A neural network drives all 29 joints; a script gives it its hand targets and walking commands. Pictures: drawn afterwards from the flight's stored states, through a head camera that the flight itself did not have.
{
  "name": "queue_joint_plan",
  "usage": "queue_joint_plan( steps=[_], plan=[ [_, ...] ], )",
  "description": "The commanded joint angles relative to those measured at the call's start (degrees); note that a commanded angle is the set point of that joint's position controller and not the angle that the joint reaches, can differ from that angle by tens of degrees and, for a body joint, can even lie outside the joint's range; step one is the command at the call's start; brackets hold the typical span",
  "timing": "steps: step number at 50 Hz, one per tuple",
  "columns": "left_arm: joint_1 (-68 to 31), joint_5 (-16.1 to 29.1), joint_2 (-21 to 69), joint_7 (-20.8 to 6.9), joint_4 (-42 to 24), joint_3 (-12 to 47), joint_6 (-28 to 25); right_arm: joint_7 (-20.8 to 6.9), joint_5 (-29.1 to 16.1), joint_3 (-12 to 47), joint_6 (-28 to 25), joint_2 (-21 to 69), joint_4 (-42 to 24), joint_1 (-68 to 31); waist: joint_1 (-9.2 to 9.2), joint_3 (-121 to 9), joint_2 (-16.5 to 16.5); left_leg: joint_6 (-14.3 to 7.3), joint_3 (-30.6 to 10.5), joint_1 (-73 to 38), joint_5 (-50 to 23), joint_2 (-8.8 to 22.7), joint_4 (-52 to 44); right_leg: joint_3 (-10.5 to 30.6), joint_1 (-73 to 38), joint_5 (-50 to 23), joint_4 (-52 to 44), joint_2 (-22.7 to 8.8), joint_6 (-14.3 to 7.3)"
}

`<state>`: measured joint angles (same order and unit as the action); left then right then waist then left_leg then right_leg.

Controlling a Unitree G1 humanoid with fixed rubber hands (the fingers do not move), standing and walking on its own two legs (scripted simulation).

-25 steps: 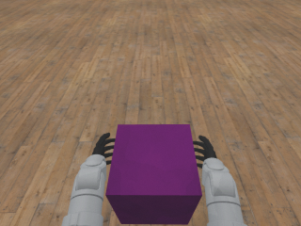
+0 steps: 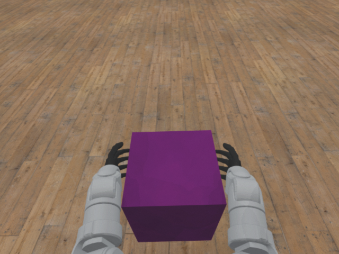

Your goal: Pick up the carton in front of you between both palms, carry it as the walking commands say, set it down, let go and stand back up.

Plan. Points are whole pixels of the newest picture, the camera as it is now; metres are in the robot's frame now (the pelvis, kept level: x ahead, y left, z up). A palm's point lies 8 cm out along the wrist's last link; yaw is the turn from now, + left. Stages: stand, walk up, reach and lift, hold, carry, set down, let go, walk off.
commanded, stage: set down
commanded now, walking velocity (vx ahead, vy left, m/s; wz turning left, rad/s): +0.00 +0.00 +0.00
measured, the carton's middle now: (173, 188) +0.32 +0.00 -0.05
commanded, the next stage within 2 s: none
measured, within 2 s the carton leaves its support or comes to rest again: neither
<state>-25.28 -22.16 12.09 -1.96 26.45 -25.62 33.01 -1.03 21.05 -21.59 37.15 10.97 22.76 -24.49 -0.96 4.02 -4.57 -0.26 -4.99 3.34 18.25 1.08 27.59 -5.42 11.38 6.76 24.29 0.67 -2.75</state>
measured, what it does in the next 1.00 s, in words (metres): lowers itself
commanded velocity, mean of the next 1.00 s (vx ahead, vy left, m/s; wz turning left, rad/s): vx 0.00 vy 0.00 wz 0.00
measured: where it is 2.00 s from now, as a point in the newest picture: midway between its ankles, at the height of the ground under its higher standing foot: outside the picture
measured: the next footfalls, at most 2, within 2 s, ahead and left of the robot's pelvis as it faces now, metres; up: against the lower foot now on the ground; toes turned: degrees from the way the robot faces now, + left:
none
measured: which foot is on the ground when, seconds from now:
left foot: down 0.00-1.00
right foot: down 0.00-1.00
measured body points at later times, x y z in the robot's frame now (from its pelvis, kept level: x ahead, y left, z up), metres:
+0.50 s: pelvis -0.04 +0.03 -0.10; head +0.19 -0.02 +0.29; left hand +0.37 +0.14 -0.18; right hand +0.37 -0.16 -0.20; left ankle -0.02 +0.15 -0.74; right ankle +0.08 -0.09 -0.74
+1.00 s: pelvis -0.06 +0.02 -0.23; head +0.21 -0.05 +0.12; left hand +0.42 +0.12 -0.32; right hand +0.42 -0.18 -0.34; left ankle -0.02 +0.15 -0.74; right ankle +0.08 -0.09 -0.74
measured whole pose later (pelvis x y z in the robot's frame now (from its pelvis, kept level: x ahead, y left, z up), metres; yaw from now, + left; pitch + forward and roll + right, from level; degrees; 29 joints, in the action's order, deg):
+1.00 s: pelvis -0.06 +0.02 -0.23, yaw +2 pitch +43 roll +6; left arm -53.4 -9.0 8.3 7.7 33.4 -30.5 13.1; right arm -2.1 15.6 -21.2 17.5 -4.9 39.1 -58.1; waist -1.2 -5.5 -4.7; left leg 2.2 0.4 100.3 36.3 -5.4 93.4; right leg 2.8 111.9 18.7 87.6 -1.9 -1.4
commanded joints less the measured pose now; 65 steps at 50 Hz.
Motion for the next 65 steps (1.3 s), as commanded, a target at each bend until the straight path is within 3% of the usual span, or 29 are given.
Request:
queue_joint_plan(
  steps=[1, 5, 9, 14, 18, 21, 23, 26, 29, 32, 37, 44, 48, 54, 57, 65],
  plan=[
    [-32.1, 6.2, 45.0, -10.3, 6.8, 18.6, -3.8, -12.0, -7.7, 18.9, -4.7, 41.5, 6.7, -33.2, -0.48, -8.3, 2.5, -3.2, -0.9, 28.7, 5.6, -5.2, -5.7, 10.4, -21.6, 9.0, 1.8, 2.4, 1.8],
    [-30.7, 1.2, 38.4, -7.3, 9.1, 10.4, -8.2, -11.2, -1.8, 10.9, -9.6, 32.4, 11.5, -32.0, -0.54, -8.1, 3.2, -2.3, -0.1, 34.5, 4.1, -6.2, -1.1, 9.6, -14.4, 5.4, 6.3, 3.4, 0.9],
    [-29.3, 1.2, 36.4, -5.4, 9.1, 10.1, -14.9, -10.7, -0.7, 10.9, -17.0, 27.8, 13.1, -31.4, -0.40, -14.2, 3.9, -0.6, 1.0, 41.9, 0.1, -7.5, 4.7, 10.1, -8.8, -4.8, 13.1, 3.6, 0.8],
    [-32.5, 6.2, 40.4, -4.0, 8.5, 19.5, -24.7, -11.2, -5.6, 20.1, -26.5, 31.3, 12.9, -35.5, 0.47, -30.3, 4.9, 1.3, 1.9, 53.6, -3.4, -9.0, 14.4, 11.0, -7.0, -15.3, 24.0, 3.9, 0.5],
    [-37.8, 12.3, 42.6, -1.7, 4.5, 30.8, -29.7, -10.2, -9.9, 28.7, -31.1, 33.8, 10.2, -39.9, -0.36, -49.7, 6.6, 2.6, 2.2, 60.3, -6.8, -9.9, 21.3, 11.4, -8.1, -25.2, 32.6, 3.8, 0.6],
    [-39.7, 16.6, 41.6, 0.7, 0.9, 36.8, -30.7, -8.9, -13.0, 32.2, -32.1, 31.5, 6.8, -41.9, -1.81, -62.7, 6.9, 3.1, 2.4, 62.7, -9.7, -10.5, 26.1, 10.6, -6.5, -29.5, 38.2, 4.1, 0.4],
    [-40.0, 17.8, 41.2, 2.1, 0.5, 37.8, -30.3, -8.2, -13.5, 32.3, -32.0, 29.7, 6.7, -42.3, -2.79, -64.6, 6.7, 3.2, 2.2, 64.2, -9.3, -10.8, 28.3, 9.6, -0.8, -26.2, 40.2, 4.5, 0.6],
    [-40.7, 17.2, 41.5, 2.6, 2.2, 35.6, -28.8, -8.1, -12.8, 30.2, -30.8, 28.5, 9.6, -42.3, -3.50, -59.5, 5.1, 3.4, 2.3, 66.3, -4.7, -11.2, 30.7, 7.9, 12.4, -15.2, 41.3, 5.3, 0.8],
    [-44.3, 15.2, 44.0, 1.2, 5.2, 31.8, -26.5, -9.9, -11.5, 27.4, -28.7, 30.6, 13.3, -44.6, -3.30, -52.7, 3.5, 3.3, 2.7, 71.2, 2.5, -11.8, 32.9, 7.1, 23.8, -4.8, 42.8, 5.8, 0.6],
    [-48.1, 14.0, 45.1, -0.5, 7.6, 28.5, -24.3, -11.8, -10.5, 25.3, -26.4, 32.6, 16.1, -47.6, -2.77, -50.6, 3.8, 3.1, 3.4, 76.9, 5.7, -12.3, 36.2, 6.9, 30.2, -0.3, 45.4, 6.0, 0.5],
    [-53.5, 13.6, 45.2, -2.2, 9.2, 25.1, -21.9, -12.9, -9.8, 23.9, -23.8, 34.0, 17.5, -52.7, -1.84, -55.3, 6.1, 2.9, 4.9, 84.8, 7.0, -13.1, 42.3, 7.1, 34.5, -0.1, 50.5, 6.0, 1.2],
    [-60.8, 16.5, 44.2, -3.4, 8.9, 25.7, -20.7, -11.6, -10.7, 25.3, -21.7, 34.6, 16.8, -58.3, -2.23, -64.8, 9.5, 2.9, 7.0, 95.8, 7.3, -14.0, 50.6, 8.1, 33.9, -2.3, 57.2, 5.8, 2.5],
    [-65.1, 18.9, 43.4, -4.2, 8.5, 27.7, -20.3, -10.7, -11.5, 25.8, -20.9, 34.0, 16.9, -60.8, -3.46, -68.2, 9.1, 3.3, 7.9, 102.3, 8.4, -14.1, 54.7, 9.1, 32.5, -2.0, 60.3, 5.3, 2.9],
    [-68.9, 19.1, 41.3, -4.1, 10.1, 25.8, -19.6, -10.5, -13.4, 27.1, -20.0, 33.4, 16.9, -66.3, -1.99, -69.3, 10.7, 3.0, 8.8, 108.6, 9.9, -14.4, 60.0, 9.4, 36.4, 0.4, 64.5, 4.7, 3.7],
    [-71.7, 19.1, 40.1, -4.1, 11.3, 24.6, -19.4, -10.4, -13.4, 26.2, -19.8, 31.7, 18.3, -68.6, -2.46, -68.0, 11.0, 3.1, 9.1, 112.2, 11.5, -14.4, 62.7, 9.9, 38.6, 3.6, 65.8, 4.2, 3.8],
    [-77.0, 20.0, 38.2, -2.9, 12.6, 23.8, -19.7, -11.2, -14.0, 24.2, -20.5, 27.6, 21.5, -73.4, -3.14, -66.6, 10.2, 3.2, 9.3, 114.5, 11.8, -14.5, 67.8, 7.3, 46.9, 0.7, 73.0, 4.1, 3.3]
  ],
)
